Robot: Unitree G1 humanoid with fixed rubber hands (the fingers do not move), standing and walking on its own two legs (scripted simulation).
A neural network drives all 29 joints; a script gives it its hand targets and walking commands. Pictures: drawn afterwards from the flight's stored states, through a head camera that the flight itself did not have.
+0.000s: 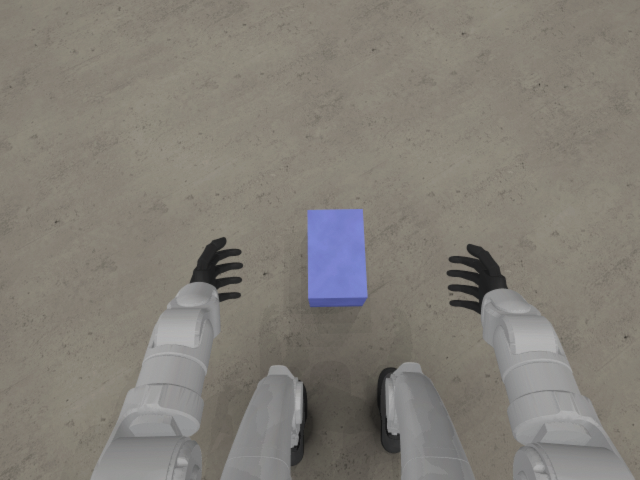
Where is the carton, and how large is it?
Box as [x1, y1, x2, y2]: [308, 209, 367, 306]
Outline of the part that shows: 308,210 308,299 310,306 362,305 367,297 362,209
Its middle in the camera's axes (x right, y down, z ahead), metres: +0.04 +0.04 +1.07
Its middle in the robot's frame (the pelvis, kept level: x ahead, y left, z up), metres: +0.53 -0.01 -0.62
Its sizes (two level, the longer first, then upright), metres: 0.240 0.149 0.143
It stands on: the floor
